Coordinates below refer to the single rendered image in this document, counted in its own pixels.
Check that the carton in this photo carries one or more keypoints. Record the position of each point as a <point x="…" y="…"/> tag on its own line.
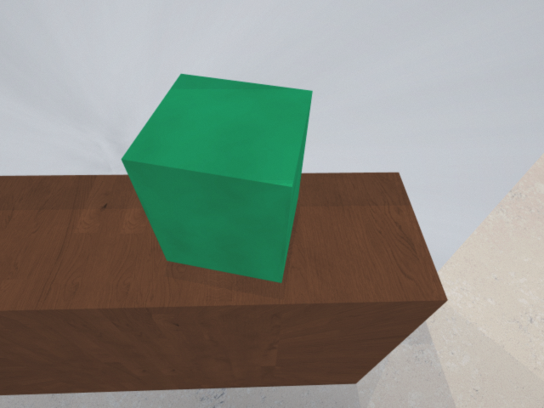
<point x="217" y="169"/>

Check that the pedestal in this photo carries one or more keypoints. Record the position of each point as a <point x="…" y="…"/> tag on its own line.
<point x="89" y="303"/>

